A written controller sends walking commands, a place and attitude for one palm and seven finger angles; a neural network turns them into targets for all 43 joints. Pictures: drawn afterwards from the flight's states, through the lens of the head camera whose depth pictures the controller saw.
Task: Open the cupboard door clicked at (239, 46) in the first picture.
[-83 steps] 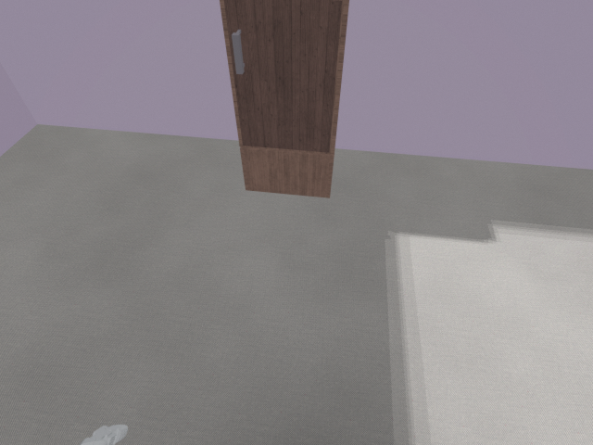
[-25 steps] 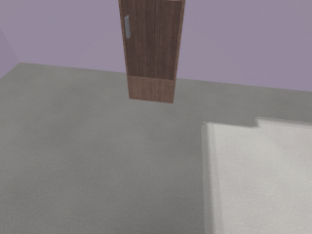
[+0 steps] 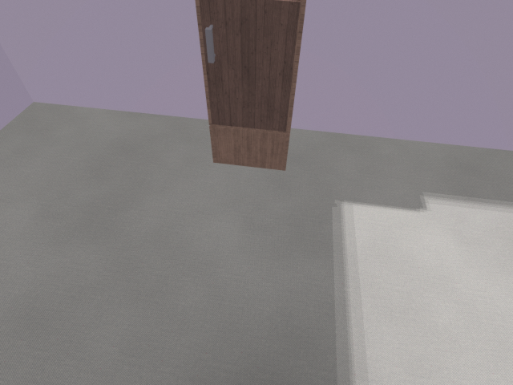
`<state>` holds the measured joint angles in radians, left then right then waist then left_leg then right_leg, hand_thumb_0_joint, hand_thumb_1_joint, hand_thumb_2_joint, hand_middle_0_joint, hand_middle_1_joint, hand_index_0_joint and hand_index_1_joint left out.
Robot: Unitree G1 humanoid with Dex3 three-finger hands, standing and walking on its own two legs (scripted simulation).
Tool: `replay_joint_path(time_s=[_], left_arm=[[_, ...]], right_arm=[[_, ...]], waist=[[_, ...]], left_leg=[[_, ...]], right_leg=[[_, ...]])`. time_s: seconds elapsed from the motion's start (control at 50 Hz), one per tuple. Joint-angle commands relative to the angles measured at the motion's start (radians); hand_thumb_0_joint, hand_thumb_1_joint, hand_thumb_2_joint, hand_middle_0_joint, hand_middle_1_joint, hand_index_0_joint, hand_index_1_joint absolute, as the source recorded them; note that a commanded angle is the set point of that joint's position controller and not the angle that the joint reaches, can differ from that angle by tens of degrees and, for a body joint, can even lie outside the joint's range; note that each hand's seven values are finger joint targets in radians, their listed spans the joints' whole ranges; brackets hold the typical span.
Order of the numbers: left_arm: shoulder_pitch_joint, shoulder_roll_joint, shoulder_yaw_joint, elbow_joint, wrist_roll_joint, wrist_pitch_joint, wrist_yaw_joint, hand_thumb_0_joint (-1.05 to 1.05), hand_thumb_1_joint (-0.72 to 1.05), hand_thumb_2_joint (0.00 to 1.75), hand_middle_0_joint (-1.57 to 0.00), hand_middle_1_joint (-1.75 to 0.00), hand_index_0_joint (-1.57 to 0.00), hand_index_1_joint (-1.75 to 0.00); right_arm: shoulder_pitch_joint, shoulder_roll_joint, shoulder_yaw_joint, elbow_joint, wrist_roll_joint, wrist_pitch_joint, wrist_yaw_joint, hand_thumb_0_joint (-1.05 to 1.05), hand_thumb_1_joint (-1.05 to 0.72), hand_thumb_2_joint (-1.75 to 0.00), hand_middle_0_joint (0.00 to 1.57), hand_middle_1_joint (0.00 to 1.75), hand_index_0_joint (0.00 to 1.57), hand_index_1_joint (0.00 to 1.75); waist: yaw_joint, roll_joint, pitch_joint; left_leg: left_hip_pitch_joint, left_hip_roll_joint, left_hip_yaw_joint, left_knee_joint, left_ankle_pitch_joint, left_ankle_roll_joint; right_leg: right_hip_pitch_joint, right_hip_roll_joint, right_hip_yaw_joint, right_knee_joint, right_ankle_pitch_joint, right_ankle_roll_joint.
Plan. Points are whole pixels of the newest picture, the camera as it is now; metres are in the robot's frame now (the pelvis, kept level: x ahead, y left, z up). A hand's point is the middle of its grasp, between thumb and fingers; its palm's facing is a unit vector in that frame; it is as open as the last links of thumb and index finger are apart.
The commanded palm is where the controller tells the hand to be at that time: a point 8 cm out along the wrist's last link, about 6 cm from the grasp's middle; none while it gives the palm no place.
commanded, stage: walk to a spot facing it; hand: left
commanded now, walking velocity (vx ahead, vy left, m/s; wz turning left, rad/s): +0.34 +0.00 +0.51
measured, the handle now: (211, 43) +1.36 +0.27 -0.06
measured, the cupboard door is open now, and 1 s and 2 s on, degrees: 0 0 0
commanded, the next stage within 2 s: turn to face it in 1.20 s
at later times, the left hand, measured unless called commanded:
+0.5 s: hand out of the picture +0.05 +0.26 -0.19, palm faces +0.16 -0.98 -0.15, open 7.4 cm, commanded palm none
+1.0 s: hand (159, 266) +0.39 +0.25 -0.18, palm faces +0.26 -0.95 -0.17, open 7.4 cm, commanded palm none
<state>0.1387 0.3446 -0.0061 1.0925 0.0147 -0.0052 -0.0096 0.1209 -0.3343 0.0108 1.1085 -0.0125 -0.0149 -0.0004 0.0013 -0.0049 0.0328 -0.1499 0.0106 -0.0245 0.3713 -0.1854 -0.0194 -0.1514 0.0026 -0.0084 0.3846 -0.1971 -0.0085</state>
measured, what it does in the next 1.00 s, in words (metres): walks ahead, turning left: right foot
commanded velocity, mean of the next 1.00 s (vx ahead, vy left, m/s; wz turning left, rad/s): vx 0.36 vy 0.00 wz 0.26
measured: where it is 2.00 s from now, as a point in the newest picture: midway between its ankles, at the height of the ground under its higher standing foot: (225, 310)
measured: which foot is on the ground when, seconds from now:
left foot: down 0.00-0.88, up 0.90-1.00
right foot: down 0.00-0.34, up 0.36-0.86, down 0.88-1.00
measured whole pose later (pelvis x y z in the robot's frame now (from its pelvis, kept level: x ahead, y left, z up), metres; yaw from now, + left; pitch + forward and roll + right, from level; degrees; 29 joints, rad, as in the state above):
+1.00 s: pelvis +0.33 +0.06 -0.02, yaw +16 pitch -2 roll +0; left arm 0.14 0.15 0.05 1.00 0.03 -0.09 -0.01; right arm 0.41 -0.15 -0.05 1.16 -0.01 -0.05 -0.01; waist -0.04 0.02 0.08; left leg -0.31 0.03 0.00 1.25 -0.39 0.04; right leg -0.35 -0.04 -0.18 0.62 -0.25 -0.05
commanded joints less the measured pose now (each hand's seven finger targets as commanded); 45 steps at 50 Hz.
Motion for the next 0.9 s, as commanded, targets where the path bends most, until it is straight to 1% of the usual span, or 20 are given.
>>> replay_joint_path(time_s=[0.0,0.06,0.1,0.14,0.22,0.26,0.28,0.3,0.32,0.34,0.4,0.48,0.56,0.64,0.74,0.78,0.82,0.84,0.86,0.88], left_arm=[[0.037,0.090,0.016,-0.035,-0.003,-0.002,0.023,0.00,0.90,0.90,-0.20,-0.30,-0.20,-0.30],[0.092,0.117,0.033,-0.040,0.007,0.015,0.014,0.00,0.90,0.90,-0.20,-0.30,-0.20,-0.30],[0.148,0.157,0.055,-0.052,0.012,0.015,0.015,0.00,0.90,0.90,-0.20,-0.30,-0.20,-0.30],[0.189,0.159,0.068,-0.061,0.015,-0.001,0.019,0.00,0.90,0.90,-0.20,-0.30,-0.20,-0.30],[0.154,0.130,0.076,-0.079,0.018,-0.031,0.018,0.00,0.90,0.90,-0.20,-0.30,-0.20,-0.30],[0.128,0.104,0.076,-0.084,0.014,-0.025,0.017,0.00,0.90,0.90,-0.20,-0.30,-0.20,-0.30],[0.136,0.073,0.070,-0.083,0.008,-0.020,0.014,0.00,0.90,0.90,-0.20,-0.30,-0.20,-0.30],[0.144,0.008,0.059,-0.099,0.000,-0.016,0.006,0.00,0.90,0.90,-0.20,-0.30,-0.20,-0.30],[0.109,-0.041,0.044,-0.146,0.003,-0.018,0.001,0.00,0.90,0.90,-0.20,-0.30,-0.20,-0.30],[0.075,-0.033,0.048,-0.166,0.010,-0.022,0.003,0.00,0.90,0.90,-0.20,-0.30,-0.20,-0.30],[0.079,-0.050,0.058,-0.112,0.021,-0.028,-0.007,0.00,0.90,0.90,-0.20,-0.30,-0.20,-0.30],[0.148,-0.091,0.052,-0.076,0.019,-0.020,-0.010,0.00,0.90,0.90,-0.20,-0.30,-0.20,-0.30],[0.076,-0.104,0.060,-0.102,0.016,-0.015,-0.008,0.00,0.90,0.90,-0.20,-0.30,-0.20,-0.30],[-0.034,-0.118,0.063,-0.140,0.011,-0.021,-0.013,0.00,0.90,0.90,-0.20,-0.30,-0.20,-0.30],[-0.140,-0.138,0.062,-0.178,0.004,-0.036,-0.016,0.00,0.90,0.90,-0.20,-0.30,-0.20,-0.30],[-0.097,-0.131,0.068,-0.176,0.004,-0.044,-0.015,0.00,0.90,0.90,-0.20,-0.30,-0.20,-0.30],[0.095,-0.094,0.079,-0.122,0.009,-0.056,-0.009,0.00,0.90,0.90,-0.20,-0.30,-0.20,-0.30],[0.263,-0.054,0.095,-0.075,0.017,-0.067,-0.004,0.00,0.90,0.90,-0.20,-0.30,-0.20,-0.30],[0.402,0.048,0.122,-0.042,0.030,-0.079,0.011,0.00,0.90,0.90,-0.20,-0.30,-0.20,-0.30],[0.451,0.124,0.131,-0.021,0.012,-0.076,0.016,0.00,0.90,0.90,-0.20,-0.30,-0.20,-0.30]], right_arm=[[0.018,-0.084,-0.016,-0.041,-0.003,0.001,-0.004,0.00,-0.90,-0.90,0.20,0.30,0.20,0.30],[0.045,-0.072,-0.020,-0.053,-0.013,0.018,0.002,0.00,-0.90,-0.90,0.20,0.30,0.20,0.30],[0.048,-0.055,-0.026,-0.081,-0.013,0.023,0.003,0.00,-0.90,-0.90,0.20,0.30,0.20,0.30],[0.012,-0.061,-0.042,-0.121,-0.010,0.017,0.010,0.00,-0.90,-0.90,0.20,0.30,0.20,0.30],[0.072,-0.001,-0.047,-0.131,0.000,-0.003,0.030,0.00,-0.90,-0.90,0.20,0.30,0.20,0.30],[0.196,0.030,-0.047,-0.096,-0.001,-0.010,0.028,0.00,-0.90,-0.90,0.20,0.30,0.20,0.30],[0.297,0.010,-0.055,-0.062,-0.002,-0.015,0.022,0.00,-0.90,-0.90,0.20,0.30,0.20,0.30],[0.411,-0.063,-0.080,-0.030,-0.010,-0.024,0.011,0.00,-0.90,-0.90,0.20,0.30,0.20,0.30],[0.500,-0.138,-0.098,-0.020,-0.011,-0.031,-0.001,0.00,-0.90,-0.90,0.20,0.30,0.20,0.30],[0.479,-0.132,-0.095,-0.030,-0.008,-0.024,-0.011,0.00,-0.90,-0.90,0.20,0.30,0.20,0.30],[0.340,-0.005,-0.066,-0.058,-0.003,-0.043,-0.015,0.00,-0.90,-0.90,0.20,0.30,0.20,0.30],[0.374,0.047,-0.059,-0.025,0.006,-0.075,-0.026,0.00,-0.90,-0.90,0.20,0.30,0.20,0.30],[0.421,0.075,-0.062,0.004,0.009,-0.081,-0.033,0.00,-0.90,-0.90,0.20,0.30,0.20,0.30],[0.454,0.099,-0.061,0.028,0.005,-0.082,-0.037,0.00,-0.90,-0.90,0.20,0.30,0.20,0.30],[0.470,0.087,-0.068,0.044,-0.009,-0.079,-0.037,0.00,-0.90,-0.90,0.20,0.30,0.20,0.30],[0.446,0.065,-0.073,0.044,-0.011,-0.077,-0.038,0.00,-0.90,-0.90,0.20,0.30,0.20,0.30],[0.417,0.044,-0.081,0.036,-0.007,-0.074,-0.037,0.00,-0.90,-0.90,0.20,0.30,0.20,0.30],[0.398,0.042,-0.082,0.027,-0.002,-0.075,-0.033,0.00,-0.90,-0.90,0.20,0.30,0.20,0.30],[0.442,0.092,-0.073,0.004,0.010,-0.077,-0.018,0.00,-0.90,-0.90,0.20,0.30,0.20,0.30],[0.448,0.122,-0.064,-0.021,0.012,-0.078,-0.019,0.00,-0.90,-0.90,0.20,0.30,0.20,0.30]], waist=[[0.005,-0.012,-0.071],[0.025,-0.062,0.020],[0.046,-0.186,0.046],[0.061,-0.186,0.093],[0.009,-0.099,0.068],[-0.044,-0.084,0.048],[-0.075,0.014,0.014],[-0.115,0.254,-0.002],[-0.125,0.407,0.015],[-0.108,0.232,0.044],[-0.045,0.080,0.118],[-0.014,0.080,0.044],[-0.024,0.055,0.072],[-0.044,0.091,0.123],[-0.075,0.111,0.149],[-0.047,0.120,0.114],[0.040,0.072,0.006],[0.112,0.031,-0.083],[0.145,-0.185,-0.239],[0.113,-0.270,-0.303]], left_leg=[[-0.013,0.085,-0.070,-0.031,0.001,0.027],[-0.180,0.033,-0.052,0.041,-0.271,0.033],[-0.305,-0.002,0.028,0.229,-0.289,0.025],[-0.404,0.037,0.028,0.433,-0.306,0.031],[-0.306,0.077,0.073,0.348,-0.251,0.032],[-0.071,0.035,0.139,0.188,-0.127,0.029],[0.072,0.019,0.131,0.114,-0.121,0.028],[0.162,0.159,-0.146,-0.045,-0.328,0.080],[0.193,0.354,-0.501,-0.213,-0.427,0.165],[0.157,0.400,-0.544,-0.240,-0.463,0.221],[-0.040,0.291,-0.370,-0.248,-0.344,0.189],[0.062,0.216,-0.178,-0.215,0.018,0.170],[0.130,0.225,-0.146,-0.227,0.112,0.196],[0.162,0.217,-0.104,-0.227,0.189,0.199],[0.153,0.229,-0.074,-0.182,0.312,0.195],[0.163,0.233,-0.055,-0.109,0.476,0.188],[0.146,0.200,-0.024,0.120,0.671,0.153],[0.025,0.162,0.001,0.332,0.588,0.119],[-0.233,0.038,0.066,0.665,0.178,0.076],[-0.398,-0.057,0.024,0.959,-0.344,0.061]], right_leg=[[0.014,-0.125,0.098,-0.077,-0.086,-0.001],[-0.008,-0.153,0.153,-0.116,-0.398,-0.024],[0.024,-0.268,0.272,-0.209,-0.540,-0.084],[0.033,-0.369,0.351,-0.263,-0.513,-0.154],[0.014,-0.350,0.142,-0.168,-0.249,-0.145],[-0.128,-0.285,0.017,-0.075,-0.277,-0.092],[-0.197,-0.227,-0.062,0.060,-0.282,-0.059],[-0.332,-0.125,-0.145,0.367,-0.279,-0.006],[-0.534,-0.027,-0.141,0.627,-0.416,0.033],[-0.582,-0.072,-0.034,0.724,-0.371,0.009],[-0.524,-0.140,0.010,0.786,-0.145,0.008],[-0.508,-0.137,-0.020,0.734,-0.015,0.042],[-0.594,-0.145,-0.030,0.681,0.036,0.058],[-0.626,-0.144,-0.056,0.541,0.066,0.060],[-0.495,-0.108,-0.088,0.311,0.038,0.020],[-0.381,-0.075,-0.105,0.258,0.001,-0.006],[-0.131,-0.021,-0.136,0.179,0.027,-0.029],[0.117,-0.051,-0.089,0.154,0.065,-0.047],[0.411,-0.310,0.230,0.096,0.047,-0.125],[0.451,-0.508,0.576,-0.050,0.086,-0.198]])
